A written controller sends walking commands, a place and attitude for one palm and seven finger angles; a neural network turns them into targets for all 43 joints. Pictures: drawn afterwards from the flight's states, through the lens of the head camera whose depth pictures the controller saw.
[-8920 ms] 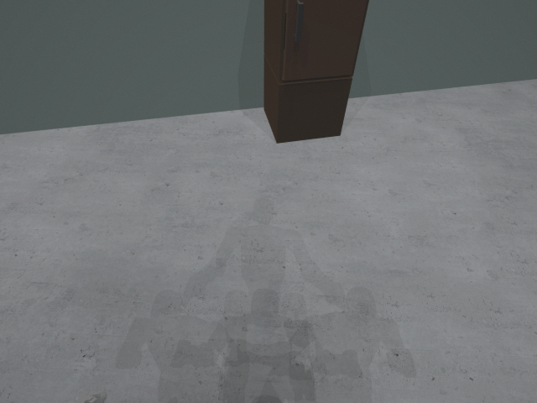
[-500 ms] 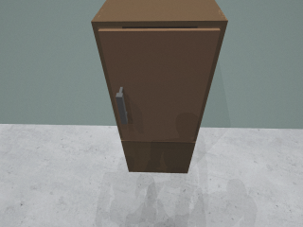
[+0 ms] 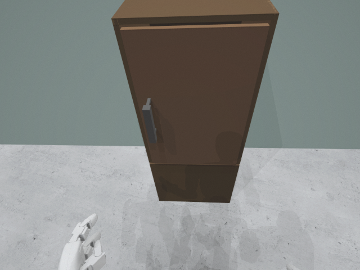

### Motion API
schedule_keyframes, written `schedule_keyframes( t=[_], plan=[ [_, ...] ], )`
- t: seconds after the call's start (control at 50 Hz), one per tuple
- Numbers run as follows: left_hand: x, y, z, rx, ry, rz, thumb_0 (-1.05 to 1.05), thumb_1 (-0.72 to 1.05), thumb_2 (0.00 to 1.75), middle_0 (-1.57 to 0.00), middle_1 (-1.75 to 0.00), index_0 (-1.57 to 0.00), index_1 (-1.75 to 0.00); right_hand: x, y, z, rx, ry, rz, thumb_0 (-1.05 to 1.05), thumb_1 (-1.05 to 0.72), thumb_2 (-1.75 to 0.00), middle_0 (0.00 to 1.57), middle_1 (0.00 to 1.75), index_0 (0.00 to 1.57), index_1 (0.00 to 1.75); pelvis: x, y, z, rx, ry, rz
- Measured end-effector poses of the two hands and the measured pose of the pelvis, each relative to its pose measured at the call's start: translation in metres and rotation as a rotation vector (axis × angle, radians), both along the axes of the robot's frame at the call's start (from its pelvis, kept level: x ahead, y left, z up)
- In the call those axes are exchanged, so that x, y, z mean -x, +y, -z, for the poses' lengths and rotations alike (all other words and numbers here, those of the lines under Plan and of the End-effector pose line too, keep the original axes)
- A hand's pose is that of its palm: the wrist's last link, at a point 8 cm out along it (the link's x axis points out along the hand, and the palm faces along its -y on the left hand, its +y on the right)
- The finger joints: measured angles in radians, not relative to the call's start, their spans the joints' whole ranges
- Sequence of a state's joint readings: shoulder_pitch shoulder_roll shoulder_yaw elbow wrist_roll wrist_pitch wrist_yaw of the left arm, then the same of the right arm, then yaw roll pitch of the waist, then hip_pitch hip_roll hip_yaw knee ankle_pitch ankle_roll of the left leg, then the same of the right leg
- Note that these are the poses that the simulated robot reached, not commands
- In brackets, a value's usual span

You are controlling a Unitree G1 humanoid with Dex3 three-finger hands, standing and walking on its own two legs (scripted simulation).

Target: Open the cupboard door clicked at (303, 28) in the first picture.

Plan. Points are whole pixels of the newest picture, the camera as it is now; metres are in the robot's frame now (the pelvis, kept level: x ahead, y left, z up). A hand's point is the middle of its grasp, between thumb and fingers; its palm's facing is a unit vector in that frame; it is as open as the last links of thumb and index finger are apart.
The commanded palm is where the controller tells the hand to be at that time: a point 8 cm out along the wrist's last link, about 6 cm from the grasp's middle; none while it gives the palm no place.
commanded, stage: raise the hand with hooked fingers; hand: left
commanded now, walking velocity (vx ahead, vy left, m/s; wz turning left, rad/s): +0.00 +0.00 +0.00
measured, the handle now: (151, 121) +0.60 +0.13 -0.04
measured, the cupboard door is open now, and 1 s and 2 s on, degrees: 0 0 0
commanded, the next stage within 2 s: move the hooked fingers beside the handle in 1.92 s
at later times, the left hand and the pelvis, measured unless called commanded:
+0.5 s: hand (97, 246) +0.19 +0.20 -0.05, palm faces -0.06 -1.00 -0.05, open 10.2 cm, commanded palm +0.17 +0.26 -0.05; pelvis -0.03 +0.03 -0.10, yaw +0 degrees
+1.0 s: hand (76, 228) +0.23 +0.26 -0.04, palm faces -0.02 -1.00 -0.06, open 13.1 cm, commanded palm +0.21 +0.32 -0.04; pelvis -0.02 +0.05 -0.08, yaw -1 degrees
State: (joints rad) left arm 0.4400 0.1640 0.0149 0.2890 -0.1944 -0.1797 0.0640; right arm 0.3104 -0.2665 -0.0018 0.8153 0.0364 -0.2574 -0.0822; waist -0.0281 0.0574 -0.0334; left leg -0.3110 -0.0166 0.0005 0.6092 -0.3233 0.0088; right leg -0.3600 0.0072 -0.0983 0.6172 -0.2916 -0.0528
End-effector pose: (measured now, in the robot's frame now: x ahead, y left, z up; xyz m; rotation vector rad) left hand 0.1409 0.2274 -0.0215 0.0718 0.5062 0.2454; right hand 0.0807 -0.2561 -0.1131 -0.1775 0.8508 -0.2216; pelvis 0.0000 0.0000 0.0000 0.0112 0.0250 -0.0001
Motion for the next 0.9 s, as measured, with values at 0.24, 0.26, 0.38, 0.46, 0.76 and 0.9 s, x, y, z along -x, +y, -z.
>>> schedule_keyframes(
  t=[0.24, 0.26, 0.38, 0.46, 0.76, 0.9],
  plan=[
    [-0.030, -0.015, 0.033, 0.143, -0.469, 0.315, 0.01, 0.62, 0.77, -0.22, -0.49, -0.22, -0.49, -0.129, 0.001, -0.028, 0.122, -0.445, -0.181, 0.01, -0.91, -0.90, 0.20, 0.29, 0.20, 0.30, 0.019, 0.007, 0.082, -0.012, 0.193, 0.027],
    [-0.022, -0.010, 0.041, 0.140, -0.429, 0.290, 0.01, 0.59, 0.76, -0.22, -0.51, -0.22, -0.50, -0.134, 0.008, -0.026, 0.114, -0.446, -0.191, 0.01, -0.91, -0.90, 0.19, 0.29, 0.20, 0.30, 0.019, 0.009, 0.085, -0.005, 0.197, 0.024],
    [-0.004, 0.022, 0.034, 0.033, -0.435, 0.206, 0.02, 0.45, 0.70, -0.23, -0.59, -0.23, -0.59, -0.129, 0.057, 0.011, 0.044, -0.350, -0.265, 0.01, -0.91, -0.90, 0.20, 0.29, 0.20, 0.30, 0.023, 0.017, 0.096, 0.044, 0.227, -0.001],
    [-0.023, 0.030, 0.022, 0.015, -0.507, 0.277, 0.01, 0.35, 0.66, -0.23, -0.65, -0.23, -0.65, -0.102, 0.082, 0.043, -0.016, -0.235, -0.279, 0.01, -0.90, -0.90, 0.20, 0.30, 0.21, 0.30, 0.028, 0.023, 0.099, 0.065, 0.249, -0.011],
    [-0.057, 0.066, 0.019, 0.024, -0.445, 0.278, 0.01, 0.00, 0.51, -0.26, -0.88, -0.26, -0.88, -0.028, 0.057, 0.045, 0.053, -0.060, -0.106, 0.01, -0.90, -0.90, 0.20, 0.30, 0.21, 0.30, 0.025, 0.045, 0.084, 0.061, 0.263, 0.014],
    [-0.064, 0.078, 0.023, 0.026, -0.448, 0.294, 0.00, -0.16, 0.44, -0.27, -0.98, -0.27, -0.98, -0.047, 0.045, 0.029, 0.116, -0.108, -0.118, 0.01, -0.90, -0.90, 0.20, 0.30, 0.21, 0.30, 0.023, 0.049, 0.084, 0.068, 0.261, 0.010]
  ],
)
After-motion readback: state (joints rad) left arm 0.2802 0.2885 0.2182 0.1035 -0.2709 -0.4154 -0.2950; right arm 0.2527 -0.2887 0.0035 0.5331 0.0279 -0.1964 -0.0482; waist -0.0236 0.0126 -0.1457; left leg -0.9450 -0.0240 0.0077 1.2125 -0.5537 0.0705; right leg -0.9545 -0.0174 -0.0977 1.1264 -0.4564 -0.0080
